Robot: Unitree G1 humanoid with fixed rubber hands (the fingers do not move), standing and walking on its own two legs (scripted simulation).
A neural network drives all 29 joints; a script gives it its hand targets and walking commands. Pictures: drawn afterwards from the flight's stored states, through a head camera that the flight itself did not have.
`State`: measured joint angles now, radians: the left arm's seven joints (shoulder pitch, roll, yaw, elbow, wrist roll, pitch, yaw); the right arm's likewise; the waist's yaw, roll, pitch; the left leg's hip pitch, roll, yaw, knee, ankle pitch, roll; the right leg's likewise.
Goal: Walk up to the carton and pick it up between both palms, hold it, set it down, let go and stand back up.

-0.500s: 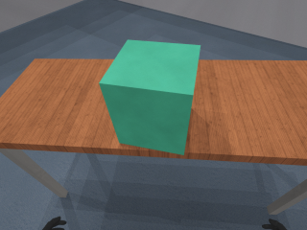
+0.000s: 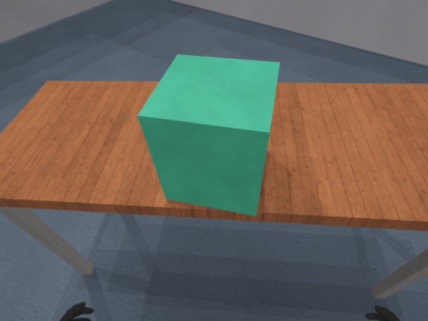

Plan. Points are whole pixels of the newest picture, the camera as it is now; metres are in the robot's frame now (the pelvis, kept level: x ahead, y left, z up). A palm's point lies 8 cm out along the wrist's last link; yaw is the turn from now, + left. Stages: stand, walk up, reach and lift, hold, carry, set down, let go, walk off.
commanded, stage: walk up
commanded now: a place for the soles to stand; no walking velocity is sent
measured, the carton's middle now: (217, 137) +0.47 +0.02 +0.08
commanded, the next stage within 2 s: none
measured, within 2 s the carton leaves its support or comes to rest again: neither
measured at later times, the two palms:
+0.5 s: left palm out of the picture +0.12 +0.30 -0.07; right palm out of the picture +0.11 -0.30 -0.09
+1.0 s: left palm out of the picture +0.12 +0.31 -0.07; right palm out of the picture +0.11 -0.30 -0.09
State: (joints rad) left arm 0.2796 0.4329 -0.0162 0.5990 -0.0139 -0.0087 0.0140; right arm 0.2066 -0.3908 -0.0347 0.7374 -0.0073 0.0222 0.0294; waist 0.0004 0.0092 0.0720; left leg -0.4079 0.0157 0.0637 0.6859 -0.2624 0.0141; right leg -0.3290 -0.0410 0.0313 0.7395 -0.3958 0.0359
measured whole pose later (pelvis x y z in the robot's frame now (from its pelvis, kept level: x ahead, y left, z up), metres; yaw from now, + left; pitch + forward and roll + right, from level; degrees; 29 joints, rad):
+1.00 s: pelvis +0.00 +0.00 +0.00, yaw +0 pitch -1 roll +1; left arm 0.28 0.44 -0.01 0.60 -0.01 -0.01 0.01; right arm 0.20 -0.39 -0.03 0.74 -0.01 0.02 0.03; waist 0.00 0.00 0.06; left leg -0.41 0.02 0.06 0.68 -0.26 0.01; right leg -0.33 -0.04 0.03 0.73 -0.39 0.04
